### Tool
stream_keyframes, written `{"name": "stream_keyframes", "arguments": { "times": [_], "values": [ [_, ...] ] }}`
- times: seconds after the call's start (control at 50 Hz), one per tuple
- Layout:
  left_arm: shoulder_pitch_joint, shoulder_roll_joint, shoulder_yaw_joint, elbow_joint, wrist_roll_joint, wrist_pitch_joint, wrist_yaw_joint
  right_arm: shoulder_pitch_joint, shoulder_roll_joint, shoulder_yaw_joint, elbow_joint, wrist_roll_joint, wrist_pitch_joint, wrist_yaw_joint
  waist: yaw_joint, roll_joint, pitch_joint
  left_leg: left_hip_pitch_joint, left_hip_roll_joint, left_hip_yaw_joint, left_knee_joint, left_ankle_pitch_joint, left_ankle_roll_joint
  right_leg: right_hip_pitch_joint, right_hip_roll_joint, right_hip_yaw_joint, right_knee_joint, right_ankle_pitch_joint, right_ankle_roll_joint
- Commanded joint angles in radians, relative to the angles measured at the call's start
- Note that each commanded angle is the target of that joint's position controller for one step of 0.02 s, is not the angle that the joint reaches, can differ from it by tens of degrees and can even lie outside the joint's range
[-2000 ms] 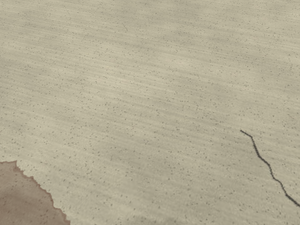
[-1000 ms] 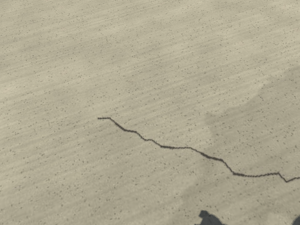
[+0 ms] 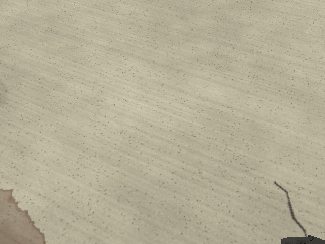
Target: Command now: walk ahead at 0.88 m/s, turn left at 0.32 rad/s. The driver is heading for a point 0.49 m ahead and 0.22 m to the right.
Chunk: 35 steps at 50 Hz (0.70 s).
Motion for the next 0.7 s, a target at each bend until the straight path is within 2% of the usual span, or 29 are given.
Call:
{"name": "stream_keyframes", "arguments": {
  "times": [0.02,0.04,0.06,0.08,0.1,0.12,0.14,0.16,0.18,0.2,0.22,0.26,0.3,0.32,0.38,0.42,0.44,0.46,0.48,0.5,0.52,0.54,0.56,0.58,0.6,0.62,0.64,0.66,0.7],
  "values": [
    [0.01,0.164,0.019,0.011,-0.014,0.002,0.009,-0.136,-0.054,0.0,-0.096,-0.008,-0.032,-0.018,-0.063,-0.113,0.178,0.11,-0.103,0.117,-0.172,-0.166,0.081,-0.102,-0.26,0.079,-0.015,0.865,-0.212],
    [0.002,0.201,0.022,0.031,-0.019,0.009,0.007,0.014,-0.08,-0.015,-0.057,-0.007,-0.038,-0.035,-0.151,-0.131,0.082,0.327,-0.171,0.144,-0.177,-0.202,0.1,-0.136,-0.267,0.077,0.189,1.22,-0.227],
    [-0.035,0.217,0.018,0.032,-0.036,0.013,0.003,0.277,-0.106,-0.035,0.026,-0.007,-0.052,-0.052,-0.294,-0.106,-0.054,0.684,-0.183,0.102,-0.283,-0.085,0.118,-0.278,-0.229,0.069,0.473,1.261,-0.218],
    [-0.033,0.143,-0.005,-0.007,-0.056,0.006,-0.019,0.421,-0.213,-0.069,0.071,-0.03,-0.061,-0.074,-0.342,0.033,-0.221,1.093,0.04,-0.181,-0.323,-0.338,0.126,-0.635,-0.124,0.11,0.849,0.751,-0.194],
    [-0.069,0.051,-0.016,-0.08,-0.077,-0.012,-0.038,0.447,-0.317,-0.086,0.064,-0.017,-0.07,-0.091,-0.287,0.241,-0.386,1.203,0.347,-0.722,-0.523,-0.687,0.115,-0.875,0.057,0.31,1.191,-0.074,-0.172],
    [-0.209,0.121,0.005,-0.105,-0.077,-0.015,-0.029,0.406,-0.292,-0.077,0.062,-0.024,-0.078,-0.102,-0.316,0.049,-0.286,1.045,0.349,-0.712,-0.617,-0.547,0.049,-0.939,0.065,0.482,1.262,0.04,-0.192],
    [-0.224,0.096,0.005,-0.109,-0.081,-0.016,-0.025,0.372,-0.23,-0.06,0.108,-0.024,-0.086,-0.11,-0.252,0.017,-0.093,0.887,0.322,-0.52,-0.588,-0.346,0.037,-0.966,0.016,0.456,1.235,0.132,-0.195],
    [-0.178,0.071,0.001,-0.077,-0.072,-0.009,-0.03,0.31,-0.166,-0.042,0.119,-0.017,-0.095,-0.106,-0.183,0.0,0.0,0.747,0.271,-0.39,-0.608,-0.214,0.011,-0.914,-0.033,0.43,1.156,0.186,-0.188],
    [-0.135,0.049,0.002,-0.049,-0.05,0.009,-0.039,0.245,-0.121,-0.028,0.122,-0.001,-0.105,-0.106,-0.128,0.06,0.031,0.665,0.213,-0.274,-0.63,-0.16,-0.018,-0.868,-0.057,0.427,1.106,0.216,-0.178],
    [-0.08,0.025,-0.002,-0.011,-0.037,0.031,-0.049,0.224,-0.076,-0.013,0.124,0.009,-0.111,-0.108,-0.1,0.097,0.043,0.605,0.178,-0.184,-0.648,-0.114,-0.04,-0.816,-0.071,0.417,1.094,0.241,-0.169],
    [-0.071,0.015,0.001,0.001,-0.04,0.048,-0.058,0.227,-0.044,-0.004,0.136,0.015,-0.12,-0.107,-0.089,0.1,0.053,0.591,0.162,-0.131,-0.669,-0.066,-0.057,-0.812,-0.07,0.41,1.101,0.255,-0.164],
    [-0.142,-0.004,0.003,-0.018,-0.044,0.069,-0.069,0.254,-0.037,-0.002,0.171,0.028,-0.142,-0.101,-0.079,0.088,0.115,0.576,0.147,-0.027,-0.715,0.084,-0.094,-0.888,-0.067,0.393,1.101,0.299,-0.157],
    [-0.244,-0.022,-0.005,-0.059,-0.049,0.074,-0.076,0.266,-0.031,0.0,0.189,0.027,-0.155,-0.095,-0.081,0.102,0.161,0.541,0.119,0.084,-0.749,0.212,-0.111,-0.928,-0.056,0.349,1.035,0.381,-0.159],
    [-0.296,-0.016,-0.007,-0.074,-0.054,0.072,-0.079,0.275,-0.012,0.005,0.201,0.023,-0.16,-0.095,-0.086,0.103,0.185,0.547,0.09,0.136,-0.756,0.319,-0.116,-0.943,-0.038,0.317,0.991,0.422,-0.167],
    [-0.409,-0.004,-0.018,-0.121,-0.046,0.064,-0.09,0.33,-0.018,0.014,0.234,0.022,-0.159,-0.117,-0.092,0.068,0.197,0.661,0.081,0.222,-0.752,0.658,-0.114,-0.983,0.012,0.211,0.839,0.47,-0.202],
    [-0.423,0.0,-0.029,-0.136,-0.047,0.061,-0.096,0.294,-0.059,0.014,0.23,0.022,-0.153,-0.137,-0.053,0.057,0.18,0.681,0.082,0.274,-0.722,0.939,-0.131,-0.852,0.063,0.143,0.657,0.481,-0.236],
    [-0.411,0.019,-0.027,-0.135,-0.047,0.063,-0.097,0.297,-0.093,0.009,0.228,0.022,-0.152,-0.152,-0.035,0.074,0.138,0.715,0.103,0.276,-0.668,1.144,-0.132,-0.765,0.099,0.111,0.61,0.489,-0.249],
    [-0.359,0.045,-0.021,-0.123,-0.048,0.07,-0.095,0.287,-0.131,0.0,0.224,0.022,-0.146,-0.168,0.005,0.101,0.089,0.75,0.128,0.275,-0.584,1.314,-0.131,-0.674,0.129,0.095,0.597,0.47,-0.26],
    [-0.25,0.082,-0.009,-0.095,-0.047,0.08,-0.089,0.254,-0.169,-0.011,0.21,0.019,-0.136,-0.181,0.07,0.129,0.024,0.768,0.151,0.262,-0.456,1.443,-0.13,-0.556,0.157,0.099,0.599,0.418,-0.274],
    [-0.073,0.131,0.012,-0.047,-0.044,0.088,-0.08,0.195,-0.199,-0.022,0.189,0.014,-0.121,-0.185,0.163,0.136,-0.053,0.732,0.171,0.241,-0.243,1.49,-0.12,-0.378,0.177,0.128,0.604,0.355,-0.301],
    [0.156,0.187,0.043,0.023,-0.04,0.091,-0.065,0.11,-0.215,-0.031,0.16,0.009,-0.106,-0.181,0.27,0.105,-0.117,0.612,0.17,0.2,0.08,1.372,-0.101,-0.158,0.16,0.216,0.545,0.289,-0.353],
    [0.192,0.211,0.067,0.051,-0.06,0.082,-0.045,0.067,-0.168,-0.028,0.161,0.021,-0.094,-0.154,0.271,-0.051,-0.081,0.427,0.008,0.206,0.534,0.525,-0.081,-0.036,0.116,0.316,0.394,0.303,-0.416],
    [0.068,0.227,0.068,0.056,-0.066,0.084,-0.035,0.045,0.001,0.024,0.106,-0.007,-0.113,-0.129,0.114,-0.253,0.069,0.068,-0.151,0.116,0.861,-0.289,-0.072,-0.058,0.09,0.481,0.497,0.481,-0.432],
    [-0.04,0.255,0.062,0.006,-0.041,0.082,-0.033,0.144,0.031,0.042,-0.003,0.016,-0.136,-0.122,-0.03,-0.259,-0.079,-0.172,-0.15,-0.09,0.936,-0.308,-0.098,0.073,-0.054,0.931,0.312,0.308,-0.601],
    [-0.074,0.216,0.062,-0.027,-0.029,0.079,-0.025,0.145,-0.026,0.05,-0.013,-0.002,-0.167,-0.115,-0.033,-0.126,-0.072,-0.221,-0.1,-0.165,0.829,-0.261,-0.079,0.023,-0.148,1.162,0.056,-0.071,-0.594],
    [-0.121,0.154,0.05,-0.033,-0.018,0.07,-0.019,0.138,-0.087,0.038,0.017,0.001,-0.174,-0.114,-0.079,0.047,0.055,-0.19,-0.05,-0.153,0.725,-0.177,-0.081,-0.139,-0.154,1.114,-0.012,-0.073,-0.536],
    [-0.173,0.141,0.042,-0.033,-0.022,0.056,-0.015,0.128,-0.092,0.037,0.028,-0.01,-0.163,-0.12,-0.133,0.117,0.126,-0.115,-0.017,-0.139,0.639,-0.15,-0.099,-0.296,-0.128,1.01,0.009,0.14,-0.495],
    [-0.199,0.149,0.037,-0.045,-0.032,0.033,-0.008,0.152,-0.086,0.042,0.039,-0.019,-0.139,-0.124,-0.17,0.143,0.147,-0.025,0.014,-0.128,0.56,-0.142,-0.122,-0.419,-0.097,0.892,0.033,0.397,-0.472],
    [-0.195,0.143,0.027,-0.034,-0.04,-0.005,-0.017,0.13,-0.065,0.051,0.034,-0.013,-0.096,-0.122,-0.184,0.158,0.151,0.167,0.039,-0.067,0.332,-0.115,-0.157,-0.615,-0.012,0.68,0.034,0.806,-0.418]
  ]
}}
